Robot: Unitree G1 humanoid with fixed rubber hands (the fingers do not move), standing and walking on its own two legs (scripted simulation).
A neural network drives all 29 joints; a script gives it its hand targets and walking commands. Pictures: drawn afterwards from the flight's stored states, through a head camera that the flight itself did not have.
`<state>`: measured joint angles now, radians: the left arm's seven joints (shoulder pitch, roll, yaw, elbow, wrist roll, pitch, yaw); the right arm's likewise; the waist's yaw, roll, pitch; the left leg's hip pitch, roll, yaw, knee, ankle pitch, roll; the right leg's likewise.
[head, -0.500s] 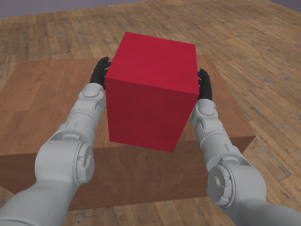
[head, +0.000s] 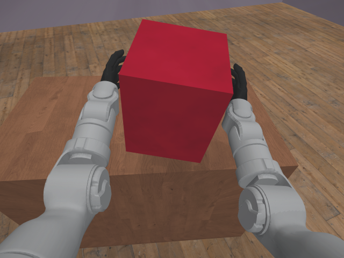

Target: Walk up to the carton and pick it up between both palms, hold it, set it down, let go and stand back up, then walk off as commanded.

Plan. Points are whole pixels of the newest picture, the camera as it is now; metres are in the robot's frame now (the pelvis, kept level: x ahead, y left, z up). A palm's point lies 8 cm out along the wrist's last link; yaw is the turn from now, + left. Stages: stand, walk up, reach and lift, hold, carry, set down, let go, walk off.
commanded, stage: reach and lift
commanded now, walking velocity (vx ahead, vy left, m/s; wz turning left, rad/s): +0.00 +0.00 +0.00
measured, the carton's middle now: (173, 96) +0.45 +0.00 +0.16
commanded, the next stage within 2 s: hold in 1.80 s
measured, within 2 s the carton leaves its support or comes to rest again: neither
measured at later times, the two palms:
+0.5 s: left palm (98, 83) +0.39 +0.16 +0.24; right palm (238, 95) +0.39 -0.13 +0.21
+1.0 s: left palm (103, 80) +0.36 +0.14 +0.26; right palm (252, 98) +0.36 -0.15 +0.22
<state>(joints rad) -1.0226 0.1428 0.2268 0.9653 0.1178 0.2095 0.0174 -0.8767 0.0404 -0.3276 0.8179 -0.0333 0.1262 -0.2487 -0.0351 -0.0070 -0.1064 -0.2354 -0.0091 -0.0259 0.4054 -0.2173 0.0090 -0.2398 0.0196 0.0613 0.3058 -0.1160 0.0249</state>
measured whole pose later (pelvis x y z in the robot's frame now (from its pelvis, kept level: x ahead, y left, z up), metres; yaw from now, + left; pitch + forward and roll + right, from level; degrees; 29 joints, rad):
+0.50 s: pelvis -0.01 +0.00 +0.00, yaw +0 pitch -4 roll -1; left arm -0.88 0.10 0.24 0.55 0.12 0.55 0.05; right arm -0.87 0.00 -0.20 0.76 0.06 0.26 -0.23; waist -0.04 -0.01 -0.06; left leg -0.11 -0.01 -0.03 0.41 -0.23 0.01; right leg -0.11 0.02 0.06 0.30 -0.12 0.02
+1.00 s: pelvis -0.02 -0.01 +0.00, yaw +0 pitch -7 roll -1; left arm -0.99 0.07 0.28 0.63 0.15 0.72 0.10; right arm -0.91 -0.06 -0.16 0.80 0.11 0.43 -0.20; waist -0.04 -0.01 -0.07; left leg -0.08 0.00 -0.03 0.40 -0.21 0.01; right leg -0.09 0.03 0.06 0.32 -0.12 0.02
